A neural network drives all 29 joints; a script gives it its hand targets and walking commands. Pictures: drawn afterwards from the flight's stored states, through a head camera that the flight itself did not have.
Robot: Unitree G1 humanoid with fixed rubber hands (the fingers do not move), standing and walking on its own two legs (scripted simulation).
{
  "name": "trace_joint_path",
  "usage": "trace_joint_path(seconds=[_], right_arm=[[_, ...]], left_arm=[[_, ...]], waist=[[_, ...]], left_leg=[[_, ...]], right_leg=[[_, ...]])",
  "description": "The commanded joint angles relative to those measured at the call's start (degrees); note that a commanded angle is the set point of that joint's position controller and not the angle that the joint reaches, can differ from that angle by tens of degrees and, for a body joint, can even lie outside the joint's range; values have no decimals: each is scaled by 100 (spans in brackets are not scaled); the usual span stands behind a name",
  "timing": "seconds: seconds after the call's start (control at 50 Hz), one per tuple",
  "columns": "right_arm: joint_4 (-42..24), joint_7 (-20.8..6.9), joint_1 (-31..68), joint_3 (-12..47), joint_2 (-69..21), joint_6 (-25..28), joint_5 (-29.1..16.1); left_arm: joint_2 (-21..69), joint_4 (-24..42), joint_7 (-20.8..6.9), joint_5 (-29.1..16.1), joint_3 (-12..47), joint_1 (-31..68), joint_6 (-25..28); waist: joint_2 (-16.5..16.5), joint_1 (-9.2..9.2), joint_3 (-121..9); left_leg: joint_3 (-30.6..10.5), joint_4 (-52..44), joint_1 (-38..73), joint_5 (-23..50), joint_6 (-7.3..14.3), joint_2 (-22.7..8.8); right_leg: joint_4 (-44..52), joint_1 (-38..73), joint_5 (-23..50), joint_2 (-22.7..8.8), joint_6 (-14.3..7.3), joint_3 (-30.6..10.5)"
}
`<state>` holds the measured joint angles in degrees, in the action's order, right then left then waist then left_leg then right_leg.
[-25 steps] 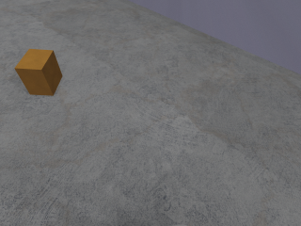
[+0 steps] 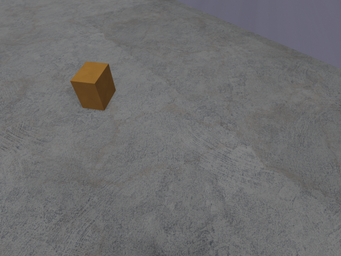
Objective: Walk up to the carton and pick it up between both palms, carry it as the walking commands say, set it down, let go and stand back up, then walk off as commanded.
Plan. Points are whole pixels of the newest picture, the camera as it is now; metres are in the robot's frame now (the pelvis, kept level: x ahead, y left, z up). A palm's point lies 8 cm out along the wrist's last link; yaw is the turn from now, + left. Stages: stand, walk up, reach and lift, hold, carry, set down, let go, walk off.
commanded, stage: walk up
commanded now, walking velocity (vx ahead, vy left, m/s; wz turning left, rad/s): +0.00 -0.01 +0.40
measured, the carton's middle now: (95, 86) +1.54 +0.58 -0.63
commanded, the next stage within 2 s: none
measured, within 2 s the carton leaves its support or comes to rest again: neither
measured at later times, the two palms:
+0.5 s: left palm out of the picture +0.08 +0.27 -0.13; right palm out of the picture +0.12 -0.20 -0.14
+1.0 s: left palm out of the picture +0.08 +0.31 -0.14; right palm (223, 225) +0.23 -0.15 -0.12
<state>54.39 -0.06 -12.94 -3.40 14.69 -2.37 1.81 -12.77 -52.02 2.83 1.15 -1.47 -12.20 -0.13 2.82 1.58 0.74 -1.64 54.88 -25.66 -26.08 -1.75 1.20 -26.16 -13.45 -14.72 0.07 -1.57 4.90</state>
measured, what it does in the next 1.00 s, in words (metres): walks ahead, turning left: left foot, then right foot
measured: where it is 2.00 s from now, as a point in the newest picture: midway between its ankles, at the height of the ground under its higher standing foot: (120, 215)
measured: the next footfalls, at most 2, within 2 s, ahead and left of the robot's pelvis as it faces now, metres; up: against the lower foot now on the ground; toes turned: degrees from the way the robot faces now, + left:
left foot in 0.20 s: +0.01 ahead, +0.15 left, +0.00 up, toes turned +9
right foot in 0.50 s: +0.10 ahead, -0.09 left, +0.00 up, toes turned +6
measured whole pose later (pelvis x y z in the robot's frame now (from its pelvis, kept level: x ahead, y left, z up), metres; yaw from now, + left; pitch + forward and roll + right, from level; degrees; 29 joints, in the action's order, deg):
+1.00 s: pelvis +0.12 +0.06 +0.01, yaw +21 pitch +1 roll +0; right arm 58.6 0.8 -17.0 -2.3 8.3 2.3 2.4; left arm -12.7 -60.6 -0.8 1.0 -3.6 -12.4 0.8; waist -2.9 -0.8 -2.0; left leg 4.3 21.9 -7.3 -15.4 0.7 -1.3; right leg -50.3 -20.6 -21.3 -3.0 1.2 3.9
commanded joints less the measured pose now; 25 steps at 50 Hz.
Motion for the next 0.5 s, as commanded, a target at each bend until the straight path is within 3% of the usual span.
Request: trace_joint_path(seconds=[0.0,0.04,0.06,0.08,0.12,0.14,0.16,0.18,0.2,0.22,0.24,0.26,0.28,0.32,0.36,0.4,0.42,0.44,0.46,0.48], right_arm=[[-251,21,-172,-42,280,-23,-22],[-436,49,75,16,148,-19,-37],[-478,70,81,6,155,-12,-67],[-492,81,158,18,133,-15,-67],[-521,132,77,23,50,42,-91],[-445,126,25,29,26,89,-90],[-352,129,-200,8,61,131,-101],[-228,119,-387,-108,327,187,-86],[-221,123,-358,-199,766,198,-24],[-132,145,-689,-252,847,220,28],[-16,185,-689,-210,786,256,65],[-64,204,-290,-82,475,251,36],[-126,204,27,-63,390,244,32],[-276,218,414,-25,327,226,110],[-172,202,208,-37,347,259,110],[-4,151,73,-19,362,283,46],[-1,140,129,-33,376,271,27],[-47,116,291,-32,378,237,-7],[-80,113,337,-36,298,208,-51],[-126,113,338,16,34,222,-78]], left_arm=[[-812,355,34,27,-182,153,91],[-869,224,6,52,-214,-172,78],[-925,202,11,31,-244,-76,70],[-902,218,12,31,-251,-119,57],[-891,142,9,-10,-265,-93,8],[-918,65,5,-16,-288,-191,-28],[-926,83,-5,-46,-301,-84,-53],[-743,155,-9,-75,-270,3,-74],[-459,377,-19,-164,-206,-28,-67],[-319,477,-11,-194,-147,397,-106],[-298,495,-20,-129,-168,480,-118],[-271,383,-85,-92,-154,324,-97],[-366,351,-131,-78,-187,399,-98],[-305,239,-154,-47,-217,180,-111],[-198,272,-133,-107,-181,427,-109],[-175,280,-156,-143,-124,417,-61],[-155,261,-159,-148,-105,212,-24],[-215,92,-164,-151,-86,47,10],[-300,-32,-144,-129,-145,-435,56],[-579,-80,-86,-56,-161,-515,90]], waist=[[-951,83,-241],[-1188,-81,-295],[-1258,-60,-297],[-1316,-174,-374],[-1420,-159,-582],[-1274,-168,-649],[-1188,-66,-758],[-675,-17,-771],[677,-1,-714],[1283,254,-501],[932,188,-546],[686,0,-562],[651,-84,-461],[771,-250,-92],[689,-143,-148],[727,-138,-364],[736,-220,-355],[585,-321,-284],[399,-485,-383],[-106,-474,-251]], left_leg=[[123,-44,-79,-157,-167,-325],[272,-705,76,-174,-125,-343],[319,-931,108,-80,-119,-418],[417,-1056,216,-135,-110,-384],[551,-1722,384,222,-61,-303],[702,-2256,765,590,-3,-230],[714,-2821,1365,1364,62,-359],[131,-2946,1853,2672,255,-857],[-1006,-2821,2308,4545,759,-1733],[-1727,-3218,2305,5832,1382,-2393],[-1740,-3303,2310,5268,1548,-2384],[-1348,-3530,2325,3756,1464,-2065],[-1255,-3739,2123,2681,1345,-1866],[-616,-3493,1632,3851,1136,-1563],[-593,-3309,1653,4270,1014,-1501],[-728,-3510,1818,3292,987,-1461],[-724,-3411,1611,2644,927,-1376],[-676,-3296,1266,2142,829,-1177],[-575,-3065,857,1199,687,-966],[-583,-2646,377,1077,383,-740]], right_leg=[[539,156,3011,-1550,-697,-820],[314,382,3697,-1601,-655,-724],[288,454,3759,-1697,-662,-680],[174,510,3735,-1654,-646,-663],[-284,745,4073,-1595,-521,-544],[-444,663,3777,-1582,-365,-552],[-675,407,3111,-1415,-178,-257],[-1357,-139,1924,-1088,129,51],[-2052,-1282,72,-274,391,302],[-3222,-1902,-2062,-14,438,34],[-3718,-2106,-2009,-136,480,-351],[-3615,-1983,-1556,-364,503,-481],[-3323,-1926,-1335,-429,499,-534],[-2541,-1482,-1133,-362,502,-409],[-1908,-1262,-969,-191,441,-329],[-1361,-915,-695,-123,376,-279],[-909,-563,-423,-97,357,-219],[-339,-12,-122,-39,366,-112],[265,783,23,-114,364,-2],[576,1142,386,-719,258,-579]])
